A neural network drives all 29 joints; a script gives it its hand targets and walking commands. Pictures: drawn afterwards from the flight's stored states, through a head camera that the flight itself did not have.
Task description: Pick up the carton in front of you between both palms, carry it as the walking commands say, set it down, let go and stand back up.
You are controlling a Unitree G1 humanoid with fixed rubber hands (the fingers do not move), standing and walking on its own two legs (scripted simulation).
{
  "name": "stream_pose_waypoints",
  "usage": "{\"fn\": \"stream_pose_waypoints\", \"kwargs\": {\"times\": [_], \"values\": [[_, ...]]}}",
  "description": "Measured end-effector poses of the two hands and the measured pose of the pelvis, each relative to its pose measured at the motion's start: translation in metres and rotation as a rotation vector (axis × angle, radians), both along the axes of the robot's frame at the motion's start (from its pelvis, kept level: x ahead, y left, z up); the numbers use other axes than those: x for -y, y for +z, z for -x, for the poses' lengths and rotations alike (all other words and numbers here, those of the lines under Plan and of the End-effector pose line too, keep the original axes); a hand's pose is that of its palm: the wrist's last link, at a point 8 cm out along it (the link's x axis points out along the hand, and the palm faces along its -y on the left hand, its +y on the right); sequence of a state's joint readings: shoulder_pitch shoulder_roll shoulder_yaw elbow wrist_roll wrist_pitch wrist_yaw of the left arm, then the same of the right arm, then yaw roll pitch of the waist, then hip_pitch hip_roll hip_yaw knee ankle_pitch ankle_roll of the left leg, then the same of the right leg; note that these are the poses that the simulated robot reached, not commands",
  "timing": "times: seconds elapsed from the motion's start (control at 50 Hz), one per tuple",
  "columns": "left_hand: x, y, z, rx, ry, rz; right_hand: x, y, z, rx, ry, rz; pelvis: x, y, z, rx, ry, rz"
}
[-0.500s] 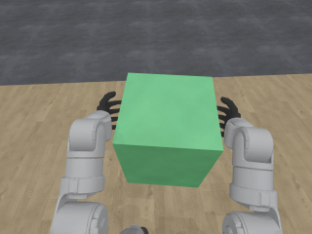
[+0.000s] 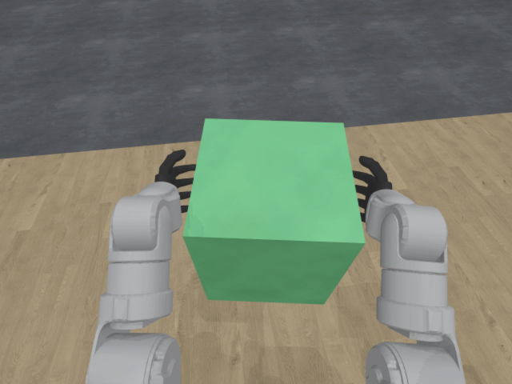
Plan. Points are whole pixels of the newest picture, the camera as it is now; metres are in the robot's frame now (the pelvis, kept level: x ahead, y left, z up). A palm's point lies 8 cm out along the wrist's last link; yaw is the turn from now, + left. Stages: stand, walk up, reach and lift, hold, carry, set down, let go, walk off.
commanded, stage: carry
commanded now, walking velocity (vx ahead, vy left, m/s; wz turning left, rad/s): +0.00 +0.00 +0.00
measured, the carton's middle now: (269, 219) +0.38 +0.00 +0.04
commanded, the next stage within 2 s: none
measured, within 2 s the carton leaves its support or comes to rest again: neither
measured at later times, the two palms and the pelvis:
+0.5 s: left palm (165, 203) +0.34 +0.14 +0.14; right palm (391, 206) +0.34 -0.16 +0.14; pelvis +0.00 -0.02 +0.00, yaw +0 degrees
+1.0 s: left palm (162, 205) +0.34 +0.14 +0.14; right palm (389, 207) +0.34 -0.16 +0.14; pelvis -0.01 -0.01 +0.00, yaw +0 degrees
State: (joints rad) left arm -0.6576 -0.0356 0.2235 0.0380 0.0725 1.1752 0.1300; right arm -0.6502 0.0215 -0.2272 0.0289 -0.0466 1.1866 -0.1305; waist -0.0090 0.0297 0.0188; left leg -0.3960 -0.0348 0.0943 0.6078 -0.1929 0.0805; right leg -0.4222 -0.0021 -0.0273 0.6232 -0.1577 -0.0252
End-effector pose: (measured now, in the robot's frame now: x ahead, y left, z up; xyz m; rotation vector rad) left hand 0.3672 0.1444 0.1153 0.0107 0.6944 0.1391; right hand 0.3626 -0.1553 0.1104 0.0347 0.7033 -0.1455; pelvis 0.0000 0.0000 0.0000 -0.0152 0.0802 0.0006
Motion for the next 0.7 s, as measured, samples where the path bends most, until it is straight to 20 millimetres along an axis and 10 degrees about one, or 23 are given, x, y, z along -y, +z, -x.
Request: {"fn": "stream_pose_waypoints", "kwargs": {"times": [0.7], "values": [[0.008, 0.027, 0.035, -0.058, -0.026, -0.016, 0.007, 0.031, 0.029, -0.058, 0.054, 0.055, 0.015, 0.006, 0.007, 0.051, 0.002, -0.012]]}}
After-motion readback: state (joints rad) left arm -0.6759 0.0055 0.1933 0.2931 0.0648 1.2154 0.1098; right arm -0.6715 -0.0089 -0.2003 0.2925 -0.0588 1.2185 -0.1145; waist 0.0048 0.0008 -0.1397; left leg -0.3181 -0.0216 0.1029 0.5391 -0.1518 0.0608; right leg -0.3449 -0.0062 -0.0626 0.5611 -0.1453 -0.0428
